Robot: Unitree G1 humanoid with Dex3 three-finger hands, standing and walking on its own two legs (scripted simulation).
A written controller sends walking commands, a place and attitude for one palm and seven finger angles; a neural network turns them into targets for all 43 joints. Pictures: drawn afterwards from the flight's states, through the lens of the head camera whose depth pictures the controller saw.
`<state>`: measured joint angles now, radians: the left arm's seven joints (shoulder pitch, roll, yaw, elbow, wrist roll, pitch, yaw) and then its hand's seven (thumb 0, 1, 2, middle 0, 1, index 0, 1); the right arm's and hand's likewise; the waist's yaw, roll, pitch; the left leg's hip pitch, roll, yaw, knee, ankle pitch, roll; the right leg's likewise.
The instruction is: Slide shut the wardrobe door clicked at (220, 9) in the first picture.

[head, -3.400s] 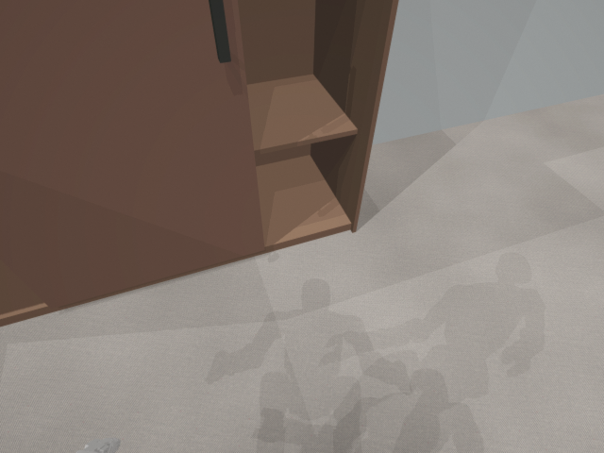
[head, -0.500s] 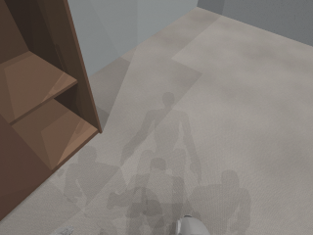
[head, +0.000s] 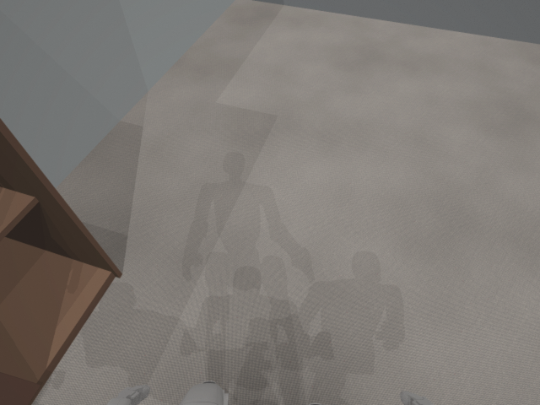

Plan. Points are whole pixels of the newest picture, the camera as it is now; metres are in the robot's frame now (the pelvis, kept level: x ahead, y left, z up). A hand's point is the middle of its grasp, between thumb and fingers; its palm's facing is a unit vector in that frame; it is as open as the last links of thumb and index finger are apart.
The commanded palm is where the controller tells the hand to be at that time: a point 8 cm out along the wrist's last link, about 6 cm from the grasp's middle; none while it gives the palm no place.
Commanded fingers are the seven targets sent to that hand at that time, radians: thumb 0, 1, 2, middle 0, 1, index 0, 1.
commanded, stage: walk to a spot facing it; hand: left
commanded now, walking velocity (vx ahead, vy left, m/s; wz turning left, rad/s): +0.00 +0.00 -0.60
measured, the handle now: out of the picture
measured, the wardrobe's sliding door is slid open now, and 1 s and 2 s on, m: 0.40 0.40 0.40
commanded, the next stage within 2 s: turn to face it in 1.30 s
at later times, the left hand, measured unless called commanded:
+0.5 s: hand out of the picture +0.13 +0.21 -0.16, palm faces -0.28 -0.94 -0.20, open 7.4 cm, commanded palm none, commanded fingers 0.00 0.90 0.90 -0.20 -0.30 -0.20 -0.30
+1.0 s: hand (185, 379) +0.18 +0.16 -0.16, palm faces -0.49 -0.85 -0.21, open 7.4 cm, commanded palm none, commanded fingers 0.00 0.90 0.90 -0.20 -0.30 -0.20 -0.30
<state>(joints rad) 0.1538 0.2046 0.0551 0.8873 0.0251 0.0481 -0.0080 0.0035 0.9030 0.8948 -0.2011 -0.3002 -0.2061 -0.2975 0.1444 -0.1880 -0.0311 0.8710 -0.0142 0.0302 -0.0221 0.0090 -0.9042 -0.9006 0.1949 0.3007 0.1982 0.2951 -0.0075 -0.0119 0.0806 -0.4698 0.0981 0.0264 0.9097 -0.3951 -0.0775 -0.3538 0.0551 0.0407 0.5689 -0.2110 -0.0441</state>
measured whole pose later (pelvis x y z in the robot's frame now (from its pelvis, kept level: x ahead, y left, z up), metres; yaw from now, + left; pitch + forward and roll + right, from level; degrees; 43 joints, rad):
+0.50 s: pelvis +0.00 +0.04 +0.01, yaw -19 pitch +0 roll -1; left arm 0.20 0.24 0.10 0.92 0.02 0.09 -0.04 0.01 0.91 0.90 -0.19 -0.30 -0.20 -0.30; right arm 0.23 -0.20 -0.05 0.93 -0.03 0.01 -0.02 0.01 -0.90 -0.90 0.20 0.30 0.20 0.30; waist -0.01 -0.01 0.09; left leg -0.23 0.16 0.31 0.53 -0.29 0.00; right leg -0.38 -0.06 -0.07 0.85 -0.44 0.06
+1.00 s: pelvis +0.03 +0.01 +0.01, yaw -35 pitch +0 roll +0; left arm 0.27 0.22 0.07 0.93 0.02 0.01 -0.02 0.00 0.90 0.89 -0.20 -0.30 -0.21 -0.30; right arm 0.18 -0.22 -0.05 0.88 -0.02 0.02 0.01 0.01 -0.90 -0.90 0.19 0.30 0.20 0.30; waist 0.03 -0.02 0.03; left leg -0.37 0.05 0.06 0.70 -0.36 -0.07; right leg -0.19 0.05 0.10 0.49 -0.29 -0.02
